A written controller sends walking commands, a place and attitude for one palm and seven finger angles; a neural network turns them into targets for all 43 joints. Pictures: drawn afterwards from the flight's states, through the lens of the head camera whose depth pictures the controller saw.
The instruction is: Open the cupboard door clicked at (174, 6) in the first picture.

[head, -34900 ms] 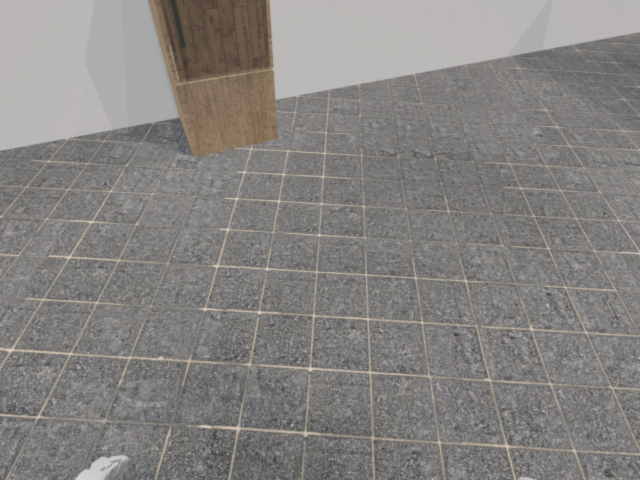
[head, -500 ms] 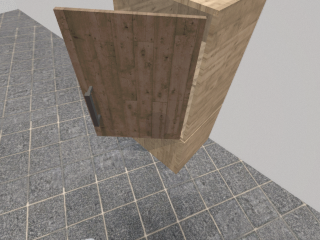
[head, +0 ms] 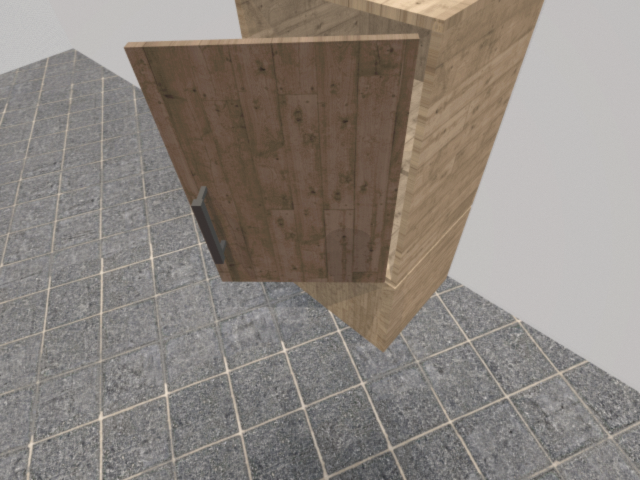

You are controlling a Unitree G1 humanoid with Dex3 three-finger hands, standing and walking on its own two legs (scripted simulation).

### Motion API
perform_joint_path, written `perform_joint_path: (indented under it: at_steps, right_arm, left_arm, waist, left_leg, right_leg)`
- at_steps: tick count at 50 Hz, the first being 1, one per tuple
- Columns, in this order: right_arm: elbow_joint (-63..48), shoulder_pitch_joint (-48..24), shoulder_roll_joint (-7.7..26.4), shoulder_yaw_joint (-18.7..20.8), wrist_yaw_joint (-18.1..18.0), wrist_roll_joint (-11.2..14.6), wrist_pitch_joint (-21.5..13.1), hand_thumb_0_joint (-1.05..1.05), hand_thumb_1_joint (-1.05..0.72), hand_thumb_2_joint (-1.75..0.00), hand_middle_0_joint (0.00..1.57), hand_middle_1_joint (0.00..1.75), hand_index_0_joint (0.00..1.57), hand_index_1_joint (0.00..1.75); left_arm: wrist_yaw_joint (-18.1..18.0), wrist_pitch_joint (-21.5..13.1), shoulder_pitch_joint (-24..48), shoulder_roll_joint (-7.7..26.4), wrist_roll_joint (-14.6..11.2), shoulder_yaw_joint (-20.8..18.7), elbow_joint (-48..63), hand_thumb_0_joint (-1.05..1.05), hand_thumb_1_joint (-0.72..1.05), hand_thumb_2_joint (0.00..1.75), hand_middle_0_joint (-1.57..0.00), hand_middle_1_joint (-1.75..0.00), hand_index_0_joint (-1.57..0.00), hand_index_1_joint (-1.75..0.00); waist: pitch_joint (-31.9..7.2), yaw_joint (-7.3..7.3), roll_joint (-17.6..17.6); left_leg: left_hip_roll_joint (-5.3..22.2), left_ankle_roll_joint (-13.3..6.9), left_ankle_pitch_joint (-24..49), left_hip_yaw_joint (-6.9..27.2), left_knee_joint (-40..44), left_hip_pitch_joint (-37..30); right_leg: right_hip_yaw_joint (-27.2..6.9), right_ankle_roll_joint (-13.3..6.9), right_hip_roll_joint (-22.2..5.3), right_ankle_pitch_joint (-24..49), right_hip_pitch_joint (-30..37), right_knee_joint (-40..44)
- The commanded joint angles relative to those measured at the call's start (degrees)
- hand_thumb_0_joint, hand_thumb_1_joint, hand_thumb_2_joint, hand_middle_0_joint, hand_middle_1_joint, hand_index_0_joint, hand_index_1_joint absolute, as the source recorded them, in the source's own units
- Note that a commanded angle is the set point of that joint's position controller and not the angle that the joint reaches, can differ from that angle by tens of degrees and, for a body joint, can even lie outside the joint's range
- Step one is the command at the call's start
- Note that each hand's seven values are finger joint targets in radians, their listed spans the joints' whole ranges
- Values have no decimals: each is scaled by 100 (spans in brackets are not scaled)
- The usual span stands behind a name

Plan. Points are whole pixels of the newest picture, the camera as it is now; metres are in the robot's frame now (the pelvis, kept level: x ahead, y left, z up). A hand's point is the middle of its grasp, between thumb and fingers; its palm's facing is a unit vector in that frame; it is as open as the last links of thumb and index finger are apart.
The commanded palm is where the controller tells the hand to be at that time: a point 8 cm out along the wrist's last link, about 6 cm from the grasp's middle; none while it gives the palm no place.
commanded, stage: come to a stop and stand still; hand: left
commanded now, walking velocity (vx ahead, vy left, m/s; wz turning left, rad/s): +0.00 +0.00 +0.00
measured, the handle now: (211, 227) +0.59 +0.28 -0.11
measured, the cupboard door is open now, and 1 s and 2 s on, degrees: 41 41 41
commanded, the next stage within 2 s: look again from close up in 0.72 s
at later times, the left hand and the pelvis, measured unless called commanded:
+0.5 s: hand out of the picture +0.07 +0.15 -0.17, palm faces +0.00 -0.97 -0.24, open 7.3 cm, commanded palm none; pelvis +0.03 -0.04 +0.00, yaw +0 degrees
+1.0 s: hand out of the picture +0.03 +0.13 -0.17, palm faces +0.03 -0.98 -0.22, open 7.3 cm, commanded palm none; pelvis +0.02 -0.05 +0.00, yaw +1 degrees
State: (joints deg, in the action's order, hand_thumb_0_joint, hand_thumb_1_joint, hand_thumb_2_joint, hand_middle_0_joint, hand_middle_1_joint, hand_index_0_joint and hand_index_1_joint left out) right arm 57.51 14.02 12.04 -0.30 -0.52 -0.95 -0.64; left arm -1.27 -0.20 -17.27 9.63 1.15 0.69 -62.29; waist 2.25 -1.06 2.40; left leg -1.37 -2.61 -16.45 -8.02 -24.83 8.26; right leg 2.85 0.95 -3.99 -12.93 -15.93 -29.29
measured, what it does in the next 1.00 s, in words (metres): shifts its weight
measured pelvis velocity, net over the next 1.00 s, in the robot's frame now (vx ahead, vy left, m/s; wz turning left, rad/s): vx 0.02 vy -0.05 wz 0.01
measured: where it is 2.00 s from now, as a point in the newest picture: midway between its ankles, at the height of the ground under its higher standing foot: outside the picture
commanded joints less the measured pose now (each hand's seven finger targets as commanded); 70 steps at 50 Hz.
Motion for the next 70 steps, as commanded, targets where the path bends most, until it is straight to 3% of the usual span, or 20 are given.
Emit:
perform_joint_path:
  at_steps: [1,11,19,29,39,41,51,70]
  right_arm:
    - [-74,337,494,94,-66,2,-159,0,-90,-90,20,30,20,30]
    - [356,493,309,57,-120,-12,-173,0,-90,-90,20,30,20,30]
    - [565,631,197,60,-139,-12,-142,0,-90,-90,20,30,20,30]
    - [646,639,129,85,-152,-8,-122,0,-90,-90,20,30,20,30]
    - [675,634,108,94,-161,-2,-94,0,-90,-90,20,30,20,30]
    - [679,628,112,89,-163,-3,-92,0,-90,-90,20,30,20,30]
    - [709,652,61,76,-159,-2,-74,0,-90,-90,20,30,20,30]
    - [804,833,-66,59,-164,-1,-105,0,-90,-90,20,30,20,30]
  left_arm:
    - [-42,-143,32,674,-33,-116,264,0,90,90,-20,-30,-20,-30]
    - [-69,-172,145,642,-56,-149,86,0,90,90,-20,-30,-20,-30]
    - [-85,-172,262,617,-65,-169,64,0,90,90,-20,-30,-20,-30]
    - [-89,-193,253,629,-70,-199,59,0,90,90,-20,-30,-20,-30]
    - [-84,-204,149,599,-67,-192,11,0,90,90,-20,-30,-20,-30]
    - [-86,-198,155,586,-63,-193,17,0,90,90,-20,-30,-20,-30]
    - [-78,-184,61,550,-58,-180,-34,0,90,90,-20,-30,-20,-30]
    - [-79,-180,-64,444,-63,-171,-65,0,90,90,-20,-30,-20,-30]
  waist:
    - [-83,131,-343]
    - [-76,98,-221]
    - [-37,112,-371]
    - [-147,116,-247]
    - [-65,131,-336]
    - [-1,131,-224]
    - [204,123,-269]
    - [195,85,-266]
  left_leg:
    - [817,-19,770,788,697,145]
    - [829,68,1321,662,561,26]
    - [849,137,1132,608,597,22]
    - [848,184,1085,538,544,-94]
    - [839,203,853,510,538,-111]
    - [851,202,913,530,560,-105]
    - [830,205,565,534,634,17]
    - [846,179,632,589,696,126]
  right_leg:
    - [-536,-281,-273,747,315,425]
    - [-513,-362,-327,1580,618,370]
    - [-547,-408,-336,1723,712,462]
    - [-574,-442,-353,1913,809,588]
    - [-641,-437,-337,1755,753,779]
    - [-612,-432,-306,1716,722,775]
    - [-631,-411,-281,1035,575,981]
    - [-529,-404,-271,933,644,928]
